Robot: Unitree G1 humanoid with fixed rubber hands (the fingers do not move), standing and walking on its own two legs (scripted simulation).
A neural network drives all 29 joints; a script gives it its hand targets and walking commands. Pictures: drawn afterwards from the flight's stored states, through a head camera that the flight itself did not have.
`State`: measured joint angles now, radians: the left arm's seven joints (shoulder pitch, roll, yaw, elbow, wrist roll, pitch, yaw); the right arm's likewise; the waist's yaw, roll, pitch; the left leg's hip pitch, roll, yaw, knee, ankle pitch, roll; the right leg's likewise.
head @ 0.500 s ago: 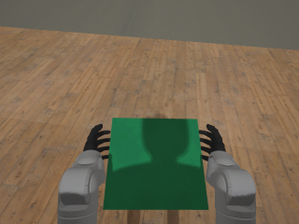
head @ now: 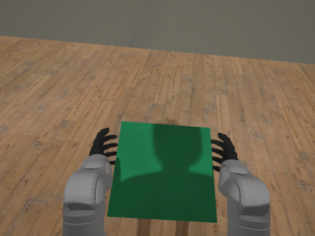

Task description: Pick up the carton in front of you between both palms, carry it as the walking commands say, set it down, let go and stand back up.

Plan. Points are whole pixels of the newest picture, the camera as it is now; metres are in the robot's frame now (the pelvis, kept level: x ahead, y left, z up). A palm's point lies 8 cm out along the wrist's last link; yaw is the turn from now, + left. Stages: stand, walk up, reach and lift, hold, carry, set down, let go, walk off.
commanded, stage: carry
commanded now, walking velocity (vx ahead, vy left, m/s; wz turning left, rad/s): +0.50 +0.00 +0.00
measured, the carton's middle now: (160, 177) +0.28 +0.00 +0.00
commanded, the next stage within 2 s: none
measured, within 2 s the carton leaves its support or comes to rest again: neither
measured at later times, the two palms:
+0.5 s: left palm (116, 78) +0.58 +0.15 +0.12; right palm (200, 83) +0.56 -0.13 +0.12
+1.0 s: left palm (121, 50) +0.77 +0.16 +0.13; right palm (190, 51) +0.78 -0.12 +0.12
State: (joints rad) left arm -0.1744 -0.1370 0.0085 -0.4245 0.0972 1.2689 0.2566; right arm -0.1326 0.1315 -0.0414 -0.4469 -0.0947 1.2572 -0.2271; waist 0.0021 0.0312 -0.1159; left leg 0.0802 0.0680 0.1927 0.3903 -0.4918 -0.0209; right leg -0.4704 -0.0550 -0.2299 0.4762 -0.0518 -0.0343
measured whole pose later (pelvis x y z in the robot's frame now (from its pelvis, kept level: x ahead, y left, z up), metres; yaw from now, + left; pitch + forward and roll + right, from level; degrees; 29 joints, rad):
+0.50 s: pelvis +0.30 +0.02 +0.02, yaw -3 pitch +4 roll +0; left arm -0.17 -0.14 0.03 -0.44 0.10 1.26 0.23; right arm -0.16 0.14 -0.02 -0.43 -0.09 1.25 -0.23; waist -0.01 0.01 -0.06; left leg -0.26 0.08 0.21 0.43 -0.23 0.01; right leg -0.28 -0.04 -0.15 0.56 -0.39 0.05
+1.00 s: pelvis +0.50 +0.01 +0.02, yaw +1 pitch +3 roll -1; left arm -0.23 -0.15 0.05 -0.43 0.11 1.23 0.22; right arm -0.22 0.14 -0.04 -0.43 -0.13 1.22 -0.20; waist 0.01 0.02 -0.01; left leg -0.07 0.06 0.20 0.49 -0.36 0.01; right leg -0.32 -0.01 -0.18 0.45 -0.09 -0.02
